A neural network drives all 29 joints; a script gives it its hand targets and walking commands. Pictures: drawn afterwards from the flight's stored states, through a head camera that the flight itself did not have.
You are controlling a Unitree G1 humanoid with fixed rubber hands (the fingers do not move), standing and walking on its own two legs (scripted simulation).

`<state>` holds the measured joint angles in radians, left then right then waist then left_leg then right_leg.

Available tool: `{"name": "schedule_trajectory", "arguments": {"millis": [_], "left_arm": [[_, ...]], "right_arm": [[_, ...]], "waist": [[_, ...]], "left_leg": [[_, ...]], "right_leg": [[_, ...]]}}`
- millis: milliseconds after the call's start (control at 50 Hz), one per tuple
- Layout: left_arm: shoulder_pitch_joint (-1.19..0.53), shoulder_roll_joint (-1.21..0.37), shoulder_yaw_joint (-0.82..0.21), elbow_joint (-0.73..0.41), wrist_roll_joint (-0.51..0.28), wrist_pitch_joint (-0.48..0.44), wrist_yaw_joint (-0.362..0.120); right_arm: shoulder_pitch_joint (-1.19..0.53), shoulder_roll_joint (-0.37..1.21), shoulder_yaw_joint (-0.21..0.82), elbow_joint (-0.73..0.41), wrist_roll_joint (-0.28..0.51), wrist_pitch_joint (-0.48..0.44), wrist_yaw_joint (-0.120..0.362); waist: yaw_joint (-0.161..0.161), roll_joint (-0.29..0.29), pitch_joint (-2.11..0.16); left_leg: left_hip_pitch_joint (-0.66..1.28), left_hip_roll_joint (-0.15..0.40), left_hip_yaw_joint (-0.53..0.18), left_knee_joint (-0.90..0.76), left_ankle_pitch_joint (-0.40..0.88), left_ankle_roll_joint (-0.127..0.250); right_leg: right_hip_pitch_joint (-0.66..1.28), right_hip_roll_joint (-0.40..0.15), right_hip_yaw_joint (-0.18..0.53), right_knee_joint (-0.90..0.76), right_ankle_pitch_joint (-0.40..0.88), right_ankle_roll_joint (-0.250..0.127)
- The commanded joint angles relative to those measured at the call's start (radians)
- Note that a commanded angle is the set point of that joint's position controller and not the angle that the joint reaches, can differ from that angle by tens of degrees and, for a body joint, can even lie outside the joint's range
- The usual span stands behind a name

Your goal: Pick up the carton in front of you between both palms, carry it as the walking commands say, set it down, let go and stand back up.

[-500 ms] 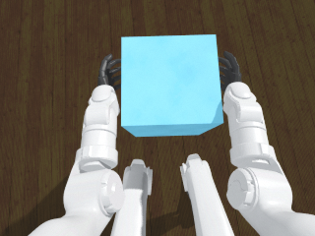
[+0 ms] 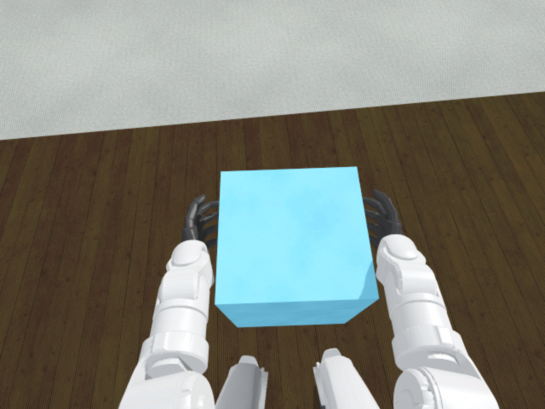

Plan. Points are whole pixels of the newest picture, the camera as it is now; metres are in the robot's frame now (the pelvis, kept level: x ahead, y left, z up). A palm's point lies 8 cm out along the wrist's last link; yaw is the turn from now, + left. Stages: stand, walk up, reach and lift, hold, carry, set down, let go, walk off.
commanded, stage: reach and lift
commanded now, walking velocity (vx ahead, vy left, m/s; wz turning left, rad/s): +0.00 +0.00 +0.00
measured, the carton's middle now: (290, 256) +0.37 -0.01 -0.10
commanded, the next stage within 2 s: hold in 1.56 s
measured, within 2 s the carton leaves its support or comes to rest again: neither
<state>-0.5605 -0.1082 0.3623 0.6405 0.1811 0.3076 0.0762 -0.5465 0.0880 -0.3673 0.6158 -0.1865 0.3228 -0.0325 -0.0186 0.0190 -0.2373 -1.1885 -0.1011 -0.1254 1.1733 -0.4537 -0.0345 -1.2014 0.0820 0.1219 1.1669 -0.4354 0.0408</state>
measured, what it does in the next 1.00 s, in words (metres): rises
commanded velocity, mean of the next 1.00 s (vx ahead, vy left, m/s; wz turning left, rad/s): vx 0.00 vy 0.00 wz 0.00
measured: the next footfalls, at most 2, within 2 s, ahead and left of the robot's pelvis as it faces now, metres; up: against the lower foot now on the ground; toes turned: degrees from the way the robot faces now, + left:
none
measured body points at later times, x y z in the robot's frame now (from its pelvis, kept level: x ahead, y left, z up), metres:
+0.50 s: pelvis +0.05 +0.00 +0.10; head +0.03 +0.00 +0.55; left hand +0.35 +0.15 +0.11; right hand +0.35 -0.16 +0.11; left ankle +0.05 +0.13 -0.63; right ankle +0.05 -0.13 -0.63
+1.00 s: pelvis +0.03 +0.00 +0.11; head +0.00 +0.00 +0.56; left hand +0.34 +0.15 +0.13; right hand +0.34 -0.16 +0.13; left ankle +0.05 +0.13 -0.63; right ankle +0.05 -0.13 -0.63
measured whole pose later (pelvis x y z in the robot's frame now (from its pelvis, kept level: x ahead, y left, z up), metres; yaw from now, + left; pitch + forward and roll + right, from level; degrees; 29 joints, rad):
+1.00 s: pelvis +0.03 +0.00 +0.11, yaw +0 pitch -4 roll +0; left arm -0.33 -0.16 0.32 0.40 0.30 0.61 -0.01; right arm -0.32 0.17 -0.31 0.38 -0.29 0.62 0.01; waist 0.00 0.01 0.00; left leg -0.16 -0.04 -0.14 0.46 -0.23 -0.01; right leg -0.18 0.05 0.14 0.46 -0.21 0.02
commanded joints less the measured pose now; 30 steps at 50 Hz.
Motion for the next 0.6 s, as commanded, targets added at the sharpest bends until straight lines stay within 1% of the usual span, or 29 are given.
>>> {"name": "schedule_trajectory", "arguments": {"millis": [0, 120, 200, 380, 420, 460, 520, 580], "left_arm": [[-0.47, -1.077, -0.581, 0.016, -0.119, -0.003, -0.255], [-0.35, -1.074, -0.615, -0.029, -0.115, 0.019, -0.264], [-0.278, -1.069, -0.648, -0.076, -0.126, 0.047, -0.271], [-0.151, -1.048, -0.71, -0.203, -0.151, 0.18, -0.293], [-0.126, -1.039, -0.712, -0.229, -0.152, 0.213, -0.298], [-0.115, -1.029, -0.694, -0.237, -0.149, 0.241, -0.304], [-0.136, -1.006, -0.646, -0.22, -0.132, 0.269, -0.313], [-0.193, -1.006, -0.618, -0.207, -0.122, 0.277, -0.325]], "right_arm": [[-0.472, 1.06, 0.588, 0.006, 0.124, -0.001, 0.243], [-0.353, 1.057, 0.622, -0.035, 0.124, 0.017, 0.244], [-0.282, 1.058, 0.655, -0.075, 0.133, 0.043, 0.246], [-0.173, 1.054, 0.724, -0.199, 0.171, 0.17, 0.252], [-0.152, 1.043, 0.728, -0.223, 0.173, 0.202, 0.255], [-0.143, 1.027, 0.717, -0.232, 0.163, 0.231, 0.259], [-0.154, 1.008, 0.657, -0.22, 0.134, 0.26, 0.265], [-0.188, 1.011, 0.614, -0.195, 0.115, 0.268, 0.274]], "waist": [[-0.005, -0.024, -0.518], [0.0, -0.018, -0.425], [0.004, -0.019, -0.367], [0.015, -0.016, -0.185], [0.015, -0.014, -0.137], [0.014, -0.015, -0.072], [0.01, -0.017, 0.03], [0.004, -0.014, 0.073]], "left_leg": [[0.448, -0.044, 0.069, -0.275, 0.235, 0.019], [0.621, -0.03, 0.047, -0.41, 0.341, 0.019], [0.746, -0.02, 0.039, -0.503, 0.422, 0.016], [0.965, 0.001, 0.034, -0.696, 0.501, 0.015], [0.995, 0.006, 0.036, -0.729, 0.494, 0.014], [1.006, 0.008, 0.039, -0.753, 0.459, 0.015], [1.0, 0.009, 0.046, -0.788, 0.363, 0.019], [0.991, 0.013, 0.051, -0.801, 0.277, 0.024]], "right_leg": [[0.536, 0.05, -0.078, -0.258, 0.262, -0.025], [0.699, 0.038, -0.056, -0.392, 0.36, -0.03], [0.818, 0.032, -0.044, -0.485, 0.436, -0.029], [1.049, 0.015, -0.037, -0.681, 0.51, -0.02], [1.079, 0.012, -0.039, -0.714, 0.504, -0.019], [1.086, 0.01, -0.041, -0.74, 0.462, -0.02], [1.072, 0.01, -0.049, -0.771, 0.358, -0.025], [1.064, 0.009, -0.056, -0.779, 0.281, -0.031]]}}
